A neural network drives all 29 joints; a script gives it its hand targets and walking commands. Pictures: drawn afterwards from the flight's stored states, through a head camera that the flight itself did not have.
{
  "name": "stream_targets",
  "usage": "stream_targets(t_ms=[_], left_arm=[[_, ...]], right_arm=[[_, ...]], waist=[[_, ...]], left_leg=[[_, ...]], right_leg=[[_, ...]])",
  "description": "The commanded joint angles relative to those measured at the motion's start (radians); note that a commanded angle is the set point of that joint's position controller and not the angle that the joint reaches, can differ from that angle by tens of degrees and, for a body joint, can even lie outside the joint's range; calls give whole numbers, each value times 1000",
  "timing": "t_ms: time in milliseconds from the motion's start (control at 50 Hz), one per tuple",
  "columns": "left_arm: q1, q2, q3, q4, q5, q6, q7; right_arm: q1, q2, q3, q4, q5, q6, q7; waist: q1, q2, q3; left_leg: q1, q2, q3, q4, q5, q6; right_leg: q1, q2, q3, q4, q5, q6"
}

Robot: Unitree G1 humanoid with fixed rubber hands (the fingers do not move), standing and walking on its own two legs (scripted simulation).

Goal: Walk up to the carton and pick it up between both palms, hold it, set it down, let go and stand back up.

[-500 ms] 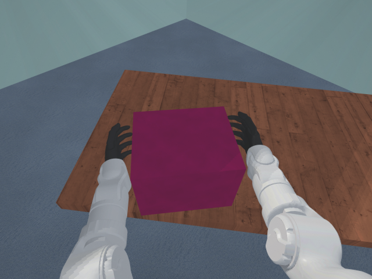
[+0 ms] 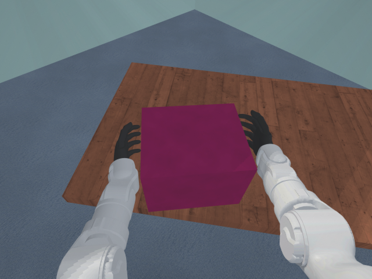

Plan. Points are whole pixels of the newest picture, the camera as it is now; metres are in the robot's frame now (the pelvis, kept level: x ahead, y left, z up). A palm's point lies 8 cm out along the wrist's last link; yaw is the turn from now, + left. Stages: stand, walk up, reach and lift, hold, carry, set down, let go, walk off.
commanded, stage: set down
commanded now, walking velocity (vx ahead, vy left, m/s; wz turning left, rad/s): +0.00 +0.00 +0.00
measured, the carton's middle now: (191, 157) +0.39 +0.07 +0.02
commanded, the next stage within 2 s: none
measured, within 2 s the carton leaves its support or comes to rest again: neither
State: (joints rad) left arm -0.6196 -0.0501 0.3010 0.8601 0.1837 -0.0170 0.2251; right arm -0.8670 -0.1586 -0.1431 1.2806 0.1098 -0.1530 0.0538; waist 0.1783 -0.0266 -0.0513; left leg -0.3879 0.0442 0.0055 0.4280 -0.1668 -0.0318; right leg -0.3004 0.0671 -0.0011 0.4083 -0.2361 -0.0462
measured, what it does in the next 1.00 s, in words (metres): stands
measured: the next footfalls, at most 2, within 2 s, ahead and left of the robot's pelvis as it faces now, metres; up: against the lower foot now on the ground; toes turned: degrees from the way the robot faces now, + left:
none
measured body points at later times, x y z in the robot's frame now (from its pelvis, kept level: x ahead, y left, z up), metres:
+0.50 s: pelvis +0.00 +0.00 +0.00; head +0.08 +0.01 +0.44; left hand +0.37 +0.23 +0.02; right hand +0.49 -0.12 +0.06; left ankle +0.02 +0.14 -0.74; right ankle -0.03 -0.09 -0.74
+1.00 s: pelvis -0.03 +0.01 +0.00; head +0.03 +0.02 +0.44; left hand +0.31 +0.24 +0.04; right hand +0.43 -0.15 +0.06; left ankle +0.02 +0.14 -0.74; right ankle -0.03 -0.09 -0.74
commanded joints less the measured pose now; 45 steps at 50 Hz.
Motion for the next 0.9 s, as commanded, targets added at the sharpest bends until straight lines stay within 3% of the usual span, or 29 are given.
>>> stream_targets(t_ms=[0,20,40,80,120,160,260,320,340,360,380,400,420,440,460,480,500,580,600,620,680,700,720,740,760,800,820,860,880], left_arm=[[-534,110,-110,-102,-190,-79,16],[-535,134,-109,-99,-204,-90,18],[-540,117,-125,-67,-199,-97,12],[-542,164,-104,-71,-213,-123,16],[-502,155,-105,-115,-224,-136,17],[-479,191,-63,-89,-235,-157,7],[-364,179,-76,-133,-233,-179,-18],[-354,189,-92,-136,-226,-163,-29],[-383,197,-55,-87,-226,-160,-27],[-399,223,-53,-143,-221,-163,-30],[-331,213,-71,-166,-235,-166,-32],[-333,238,-62,-200,-232,-175,-32],[-259,165,-123,-221,-229,-158,-33],[-262,177,-93,-203,-226,-145,-42],[-307,229,-55,-211,-218,-147,-39],[-202,181,-93,-215,-231,-123,-46],[-230,212,-76,-244,-222,-122,-50],[-138,183,-95,-255,-218,-93,-61],[-189,200,-58,-245,-187,-83,-59],[-127,202,-67,-324,-205,-70,-70],[-158,182,-78,-327,-208,-65,-62],[-146,215,-45,-343,-195,-48,-61],[-184,200,-57,-289,-200,-44,-55],[-103,208,-68,-381,-205,-43,-59],[-198,195,-78,-370,-223,-47,-55],[-121,206,-104,-487,-239,-34,-62],[-191,189,-98,-370,-239,-15,-58],[-27,162,-107,-473,-228,3,-47],[-122,181,-107,-538,-229,1,-32]], right_arm=[[-611,-195,193,-166,101,-41,-16],[-618,-222,204,-147,121,-41,-15],[-594,-226,195,-92,120,-37,-18],[-606,-243,205,-112,146,-48,-14],[-596,-302,221,-94,173,-58,-4],[-600,-283,278,-151,208,-67,2],[-553,-310,320,-146,254,-109,11],[-527,-330,322,-95,271,-111,20],[-565,-350,329,-111,278,-108,17],[-575,-359,298,-122,252,-119,17],[-541,-353,338,-133,269,-130,15],[-547,-354,314,-146,265,-136,21],[-480,-372,314,-110,275,-149,24],[-466,-387,326,-79,272,-135,26],[-487,-377,315,-117,267,-139,22],[-423,-396,320,-91,286,-135,32],[-443,-417,329,-120,285,-146,35],[-374,-410,354,-181,315,-144,48],[-389,-404,355,-153,318,-136,50],[-315,-423,347,-180,315,-134,46],[-353,-444,342,-204,338,-125,69],[-310,-446,340,-202,347,-118,68],[-367,-454,352,-200,357,-104,76],[-277,-444,345,-251,364,-113,74],[-386,-463,309,-233,336,-103,82],[-297,-469,313,-339,351,-113,91],[-353,-494,303,-250,346,-88,103],[-192,-505,293,-305,342,-79,111],[-286,-520,258,-314,336,-86,118]], waist=[[64,-56,-633],[68,-62,-646],[33,-42,-643],[78,-15,-675],[64,-21,-778],[125,-72,-796],[108,-68,-829],[78,-25,-810],[119,-75,-819],[76,-54,-849],[96,-89,-799],[99,-34,-856],[49,-32,-824],[59,-59,-755],[82,-26,-805],[61,-64,-752],[79,-46,-808],[58,-60,-740],[98,-29,-707],[46,-68,-711],[61,-69,-675],[69,-55,-665],[85,-60,-646],[45,-39,-651],[57,-49,-694],[36,-47,-717],[33,-60,-609],[23,-67,-630],[28,-27,-664]], left_leg=[[19,-20,110,57,401,-7],[32,-24,109,60,404,-7],[0,-23,98,67,373,-10],[-30,-25,106,72,378,-19],[21,-21,101,92,465,-30],[-28,-26,117,104,494,-16],[-60,-25,97,102,531,-26],[-20,-24,84,99,554,-30],[-57,-28,98,88,537,-23],[-64,-29,88,79,477,-23],[-55,-24,79,91,537,-26],[-16,-29,88,93,550,-24],[1,-15,69,105,617,-29],[13,-20,72,80,582,-21],[21,-30,91,87,607,-33],[45,-21,64,75,629,-24],[24,-31,82,90,651,-24],[30,-34,75,59,611,-4],[33,-39,87,37,588,-8],[49,-34,69,34,576,1],[36,-37,81,15,483,6],[27,-42,85,12,495,12],[7,-45,88,15,443,11],[15,-52,84,6,454,3],[6,-47,83,0,394,10],[59,-42,79,11,444,5],[42,-41,69,-12,334,9],[127,-32,71,-9,403,8],[97,-33,64,-18,343,7]], right_leg=[[5,-15,13,-2,370,20],[15,-13,17,4,367,35],[1,-21,19,5,357,29],[-2,-21,37,12,327,27],[-4,-4,28,18,411,16],[44,-21,49,46,498,42],[140,-28,49,91,712,68],[119,-18,33,81,717,61],[125,-18,47,73,687,65],[146,-28,50,81,694,68],[159,-15,29,101,737,78],[122,-23,35,91,698,77],[98,-14,18,93,773,61],[131,-17,25,71,758,66],[130,-11,26,67,696,65],[144,-18,29,65,780,63],[155,-11,25,74,750,63],[189,-17,28,69,822,69],[187,-31,38,55,762,73],[232,-38,39,51,823,80],[173,-31,40,36,681,79],[212,-43,55,28,728,81],[199,-36,52,26,627,70],[266,-38,49,25,700,70],[184,-40,49,32,596,69],[187,-17,40,16,593,55],[119,-23,33,-12,411,54],[139,1,20,-25,455,42],[112,-5,21,-21,377,35]])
